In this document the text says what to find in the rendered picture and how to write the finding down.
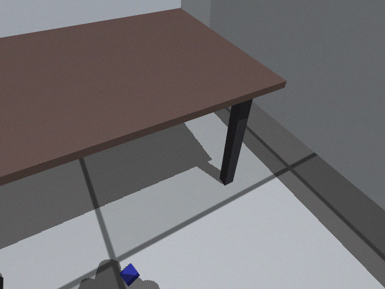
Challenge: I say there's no small box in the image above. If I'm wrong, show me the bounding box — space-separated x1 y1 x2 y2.
119 263 140 286

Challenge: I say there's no table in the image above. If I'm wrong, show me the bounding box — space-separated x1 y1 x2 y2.
0 8 286 289

